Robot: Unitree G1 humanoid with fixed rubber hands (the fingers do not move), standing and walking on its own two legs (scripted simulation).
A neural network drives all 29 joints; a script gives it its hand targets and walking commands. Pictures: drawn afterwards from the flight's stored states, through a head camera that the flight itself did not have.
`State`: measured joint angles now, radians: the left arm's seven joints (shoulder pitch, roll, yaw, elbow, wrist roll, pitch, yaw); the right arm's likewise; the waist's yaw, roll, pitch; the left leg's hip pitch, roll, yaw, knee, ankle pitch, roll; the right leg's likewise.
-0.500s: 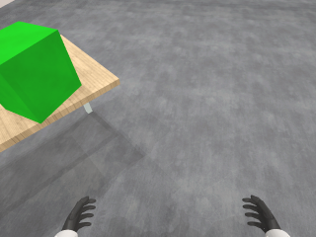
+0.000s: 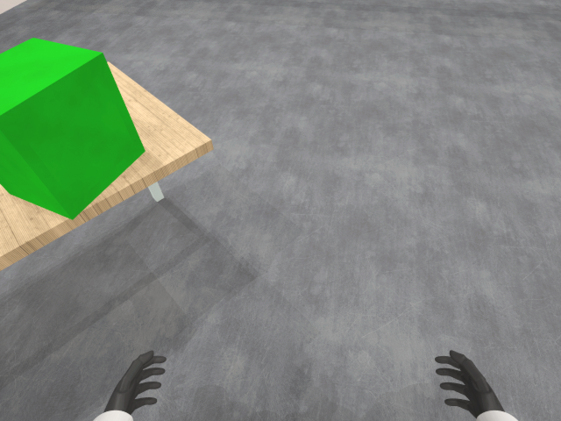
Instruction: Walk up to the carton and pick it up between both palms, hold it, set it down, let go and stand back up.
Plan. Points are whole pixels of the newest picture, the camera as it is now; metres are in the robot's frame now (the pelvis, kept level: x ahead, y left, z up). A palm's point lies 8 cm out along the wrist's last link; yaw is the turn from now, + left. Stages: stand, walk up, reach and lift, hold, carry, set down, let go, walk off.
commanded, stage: stand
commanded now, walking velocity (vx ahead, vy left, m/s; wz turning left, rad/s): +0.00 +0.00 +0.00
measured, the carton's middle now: (52, 128) +0.67 +0.53 +0.03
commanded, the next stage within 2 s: walk up in 0.68 s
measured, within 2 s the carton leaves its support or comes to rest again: neither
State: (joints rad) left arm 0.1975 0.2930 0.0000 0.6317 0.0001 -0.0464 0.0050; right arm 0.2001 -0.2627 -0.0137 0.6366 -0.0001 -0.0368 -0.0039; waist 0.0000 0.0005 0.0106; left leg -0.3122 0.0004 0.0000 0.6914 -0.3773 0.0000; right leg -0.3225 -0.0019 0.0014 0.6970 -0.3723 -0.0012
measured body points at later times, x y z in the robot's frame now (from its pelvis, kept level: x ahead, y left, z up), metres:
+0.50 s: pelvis +0.00 +0.00 +0.00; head +0.00 +0.00 +0.45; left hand +0.15 +0.27 -0.09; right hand +0.15 -0.26 -0.09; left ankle -0.01 +0.12 -0.72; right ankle +0.00 -0.12 -0.72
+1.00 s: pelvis -0.01 +0.02 +0.01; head +0.00 +0.02 +0.46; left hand +0.10 +0.32 -0.08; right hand +0.14 -0.25 -0.09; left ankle +0.00 +0.13 -0.68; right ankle +0.00 -0.12 -0.72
